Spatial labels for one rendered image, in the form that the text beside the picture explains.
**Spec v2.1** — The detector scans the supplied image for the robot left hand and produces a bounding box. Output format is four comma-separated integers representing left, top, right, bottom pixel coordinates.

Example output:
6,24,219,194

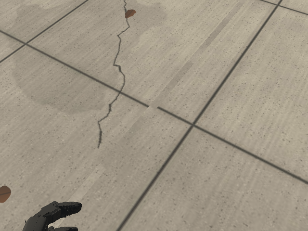
22,201,82,231

